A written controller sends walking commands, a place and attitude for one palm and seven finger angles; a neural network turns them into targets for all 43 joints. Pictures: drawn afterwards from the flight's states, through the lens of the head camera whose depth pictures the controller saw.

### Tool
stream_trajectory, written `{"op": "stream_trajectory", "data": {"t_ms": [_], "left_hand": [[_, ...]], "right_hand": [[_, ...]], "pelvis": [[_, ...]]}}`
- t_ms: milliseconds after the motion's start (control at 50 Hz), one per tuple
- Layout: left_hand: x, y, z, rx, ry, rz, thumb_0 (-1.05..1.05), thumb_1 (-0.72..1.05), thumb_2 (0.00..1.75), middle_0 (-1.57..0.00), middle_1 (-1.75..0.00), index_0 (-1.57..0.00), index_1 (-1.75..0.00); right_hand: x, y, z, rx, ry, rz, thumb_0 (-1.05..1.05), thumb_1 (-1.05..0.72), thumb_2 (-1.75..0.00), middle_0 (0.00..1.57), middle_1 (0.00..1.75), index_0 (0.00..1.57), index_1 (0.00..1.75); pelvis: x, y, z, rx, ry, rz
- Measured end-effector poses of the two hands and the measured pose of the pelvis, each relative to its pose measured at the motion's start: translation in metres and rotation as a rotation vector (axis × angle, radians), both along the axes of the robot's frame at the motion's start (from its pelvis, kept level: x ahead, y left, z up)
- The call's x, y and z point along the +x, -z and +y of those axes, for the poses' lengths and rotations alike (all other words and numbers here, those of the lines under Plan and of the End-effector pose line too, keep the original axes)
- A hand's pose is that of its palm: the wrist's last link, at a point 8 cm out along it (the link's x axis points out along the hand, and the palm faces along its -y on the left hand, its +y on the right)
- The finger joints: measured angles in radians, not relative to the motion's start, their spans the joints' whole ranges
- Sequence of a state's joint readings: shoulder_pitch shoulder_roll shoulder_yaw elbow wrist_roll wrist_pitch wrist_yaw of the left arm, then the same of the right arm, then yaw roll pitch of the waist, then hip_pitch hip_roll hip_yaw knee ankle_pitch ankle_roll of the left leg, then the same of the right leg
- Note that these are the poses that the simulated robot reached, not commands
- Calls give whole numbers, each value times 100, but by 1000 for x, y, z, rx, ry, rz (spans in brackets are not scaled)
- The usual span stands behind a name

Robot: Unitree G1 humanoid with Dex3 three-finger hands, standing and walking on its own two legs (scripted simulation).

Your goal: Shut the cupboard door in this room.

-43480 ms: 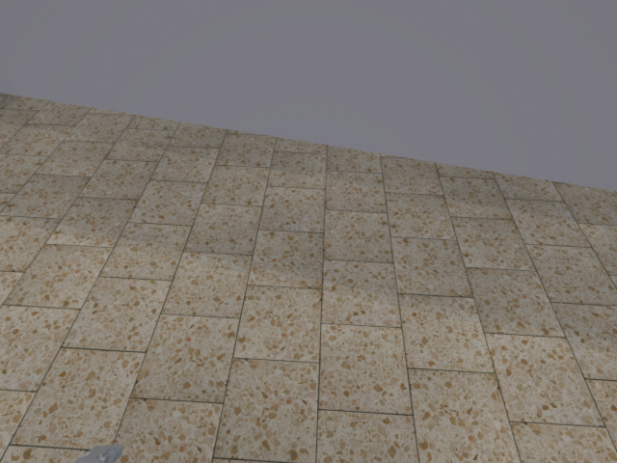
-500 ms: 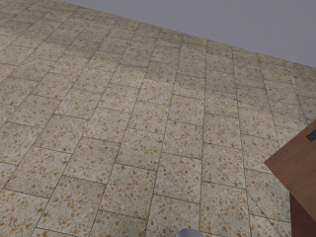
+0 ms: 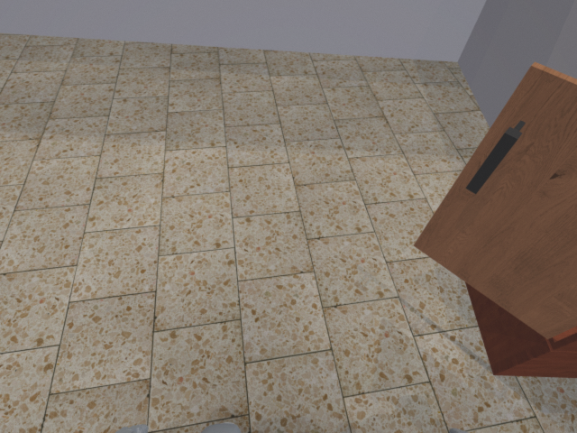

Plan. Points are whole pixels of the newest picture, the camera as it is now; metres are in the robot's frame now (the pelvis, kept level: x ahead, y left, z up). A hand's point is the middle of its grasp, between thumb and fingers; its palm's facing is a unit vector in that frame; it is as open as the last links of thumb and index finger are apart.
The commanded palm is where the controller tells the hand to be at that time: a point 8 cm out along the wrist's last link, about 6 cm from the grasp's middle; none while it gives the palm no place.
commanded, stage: turn to face it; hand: left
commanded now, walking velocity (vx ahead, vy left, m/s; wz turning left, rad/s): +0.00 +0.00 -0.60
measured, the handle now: (495, 157) +0.63 -0.38 -0.01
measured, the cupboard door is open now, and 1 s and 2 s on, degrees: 48 48 48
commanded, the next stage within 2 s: take the last steps up to it in 1.04 s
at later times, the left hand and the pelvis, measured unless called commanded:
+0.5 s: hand (199, 396) +0.18 +0.15 -0.14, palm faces -0.31 -0.91 -0.27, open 7.4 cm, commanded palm none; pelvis +0.01 -0.01 +0.00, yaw -19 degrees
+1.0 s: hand (213, 368) +0.23 +0.13 -0.15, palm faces -0.52 -0.83 -0.22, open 7.4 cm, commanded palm none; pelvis +0.04 +0.01 +0.01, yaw -33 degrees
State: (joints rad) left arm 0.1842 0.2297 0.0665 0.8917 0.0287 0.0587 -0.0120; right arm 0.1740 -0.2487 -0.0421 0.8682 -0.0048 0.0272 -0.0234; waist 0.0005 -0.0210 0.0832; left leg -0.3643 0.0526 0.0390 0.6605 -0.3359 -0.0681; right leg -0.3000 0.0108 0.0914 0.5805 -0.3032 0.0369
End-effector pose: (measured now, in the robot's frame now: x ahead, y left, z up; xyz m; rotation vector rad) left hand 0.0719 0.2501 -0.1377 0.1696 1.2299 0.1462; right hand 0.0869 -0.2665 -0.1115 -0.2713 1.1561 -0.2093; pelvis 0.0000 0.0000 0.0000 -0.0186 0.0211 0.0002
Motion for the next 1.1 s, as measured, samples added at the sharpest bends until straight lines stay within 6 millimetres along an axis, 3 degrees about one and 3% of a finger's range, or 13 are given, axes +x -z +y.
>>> {"op": "stream_trajectory", "data": {"t_ms": [60, 200, 300, 400, 480, 580, 700, 760, 940, 1100], "left_hand": [[15, 8, 10, -14, 30, 6, 1, 90, 90, -21, -30, -20, -30], [57, -10, 12, -23, 126, -19, 1, 91, 90, -20, -30, -20, -30], [90, -19, -6, -6, 221, -41, 1, 91, 90, -20, -30, -19, -30], [119, -20, -37, 32, 325, -103, 1, 91, 90, -20, -30, -19, -30], [121, -26, -53, 49, 365, -103, 1, 91, 90, -20, -30, -20, -30], [116, -25, -58, 42, 398, -47, 0, 90, 90, -21, -30, -20, -30], [126, -7, -47, 10, 424, -9, 1, 90, 90, -21, -30, -20, -30], [139, 4, -40, -3, 435, 3, 1, 90, 90, -21, -30, -20, -30], [169, -14, -55, -3, 534, -2, 1, 91, 90, -20, -30, -20, -30], [175, -18, -99, 38, 643, -56, 1, 91, 90, -20, -30, -20, -30]], "right_hand": [[-13, -2, 13, -11, 22, -2, 0, -91, -90, 20, 30, 20, 29], [-59, -11, 30, 17, 119, 85, 0, -90, -90, 20, 30, 20, 29], [-90, -2, 27, 52, 222, 118, 0, -90, -90, 20, 30, 20, 30], [-119, 23, 7, 91, 322, 134, 0, -90, -90, 20, 30, 20, 30], [-125, 29, -7, 82, 379, 147, 0, -91, -90, 20, 30, 20, 29], [-107, 13, -13, 64, 406, 65, 0, -91, -90, 20, 30, 20, 29], [-85, 1, -4, 21, 427, -17, 0, -91, -90, 20, 30, 20, 29], [-84, -1, 7, -3, 433, -32, 0, -91, -90, 20, 30, 20, 29], [-124, -6, 38, 48, 530, 50, 0, -90, -90, 20, 30, 20, 30], [-179, 30, 38, 136, 674, 115, 0, -90, -90, 20, 30, 20, 30]], "pelvis": [[2, 2, 10, -1, 43, -2], [7, -14, 15, -26, 134, 0], [9, -14, 9, -26, 202, 3], [11, 1, -8, 7, 268, 1], [11, 0, -10, -1, 314, -6], [16, -8, -9, 17, 367, -9], [30, -3, 4, 10, 428, -5], [36, 2, 12, 2, 460, -3], [39, -14, 12, -17, 551, -1], [30, 1, -8, 13, 622, -9]]}}
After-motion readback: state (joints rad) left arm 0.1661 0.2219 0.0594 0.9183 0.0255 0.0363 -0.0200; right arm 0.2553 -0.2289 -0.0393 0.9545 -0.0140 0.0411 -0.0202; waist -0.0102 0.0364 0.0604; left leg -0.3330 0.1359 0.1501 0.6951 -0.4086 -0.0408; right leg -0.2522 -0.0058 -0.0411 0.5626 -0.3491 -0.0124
